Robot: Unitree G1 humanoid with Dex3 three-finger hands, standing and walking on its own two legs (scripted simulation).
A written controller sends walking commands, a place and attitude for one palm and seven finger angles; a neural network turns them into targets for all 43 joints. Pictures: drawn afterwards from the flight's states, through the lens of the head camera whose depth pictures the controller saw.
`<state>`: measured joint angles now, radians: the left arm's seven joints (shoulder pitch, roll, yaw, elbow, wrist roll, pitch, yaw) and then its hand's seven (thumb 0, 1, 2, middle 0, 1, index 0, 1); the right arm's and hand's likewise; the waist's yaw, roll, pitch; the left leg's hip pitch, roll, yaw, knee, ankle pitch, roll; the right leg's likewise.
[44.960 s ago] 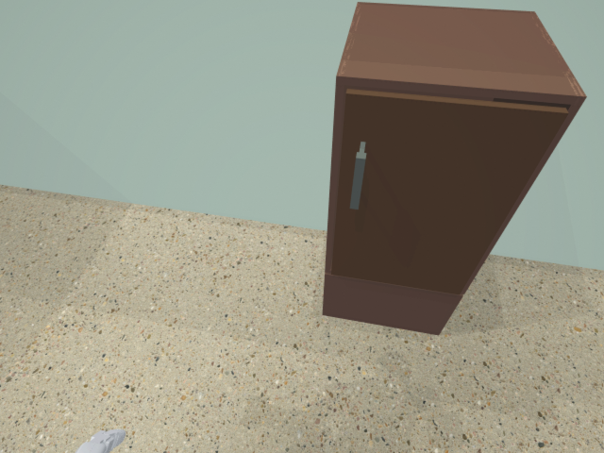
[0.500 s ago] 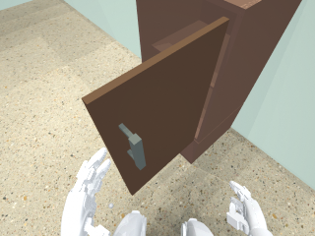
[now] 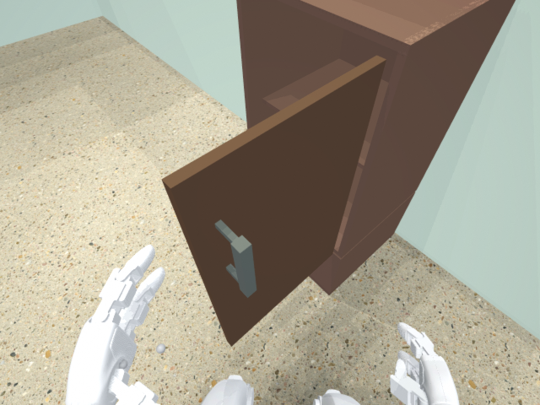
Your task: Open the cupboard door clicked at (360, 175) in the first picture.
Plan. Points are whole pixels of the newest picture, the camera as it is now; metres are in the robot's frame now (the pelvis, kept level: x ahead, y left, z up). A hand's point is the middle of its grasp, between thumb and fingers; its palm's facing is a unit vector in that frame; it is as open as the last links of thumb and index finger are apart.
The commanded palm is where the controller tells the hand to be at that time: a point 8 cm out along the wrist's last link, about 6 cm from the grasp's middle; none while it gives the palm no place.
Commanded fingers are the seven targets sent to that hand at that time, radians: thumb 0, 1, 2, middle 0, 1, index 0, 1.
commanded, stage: draw the hand back to the body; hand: left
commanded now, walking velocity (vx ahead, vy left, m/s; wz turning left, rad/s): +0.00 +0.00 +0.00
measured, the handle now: (236, 260) +0.31 +0.08 +0.05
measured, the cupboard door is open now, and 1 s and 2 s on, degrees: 91 91 91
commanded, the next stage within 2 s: step back with the hand held close in 1.32 s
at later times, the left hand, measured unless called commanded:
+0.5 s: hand (63, 320) +0.19 +0.22 +0.15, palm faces +0.22 -0.91 -0.36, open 14.4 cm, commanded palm +0.15 +0.27 +0.19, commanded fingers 0.00 0.17 0.58 -0.17 -0.30 -0.17 -0.30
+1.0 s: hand out of the picture +0.22 +0.28 +0.26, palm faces +0.46 -0.79 -0.40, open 8.5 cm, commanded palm +0.17 +0.32 +0.26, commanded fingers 0.00 0.90 0.90 -0.20 -0.30 -0.20 -0.30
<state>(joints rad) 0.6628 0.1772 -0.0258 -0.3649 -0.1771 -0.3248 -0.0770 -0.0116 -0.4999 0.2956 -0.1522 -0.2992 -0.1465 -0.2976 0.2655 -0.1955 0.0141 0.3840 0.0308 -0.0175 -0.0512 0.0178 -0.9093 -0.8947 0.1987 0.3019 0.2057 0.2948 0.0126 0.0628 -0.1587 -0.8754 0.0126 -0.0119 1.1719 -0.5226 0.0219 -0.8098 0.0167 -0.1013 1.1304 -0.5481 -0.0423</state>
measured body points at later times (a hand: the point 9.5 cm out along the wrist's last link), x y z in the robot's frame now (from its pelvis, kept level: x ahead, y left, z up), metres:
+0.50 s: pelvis +0.03 +0.02 +0.06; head +0.01 +0.01 +0.51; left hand +0.17 +0.27 +0.17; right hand +0.21 -0.20 -0.01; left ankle +0.03 +0.10 -0.65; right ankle +0.01 -0.10 -0.65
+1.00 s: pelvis +0.03 +0.02 +0.09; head +0.01 +0.00 +0.54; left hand +0.19 +0.32 +0.28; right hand +0.22 -0.20 +0.01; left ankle +0.03 +0.10 -0.65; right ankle +0.01 -0.10 -0.65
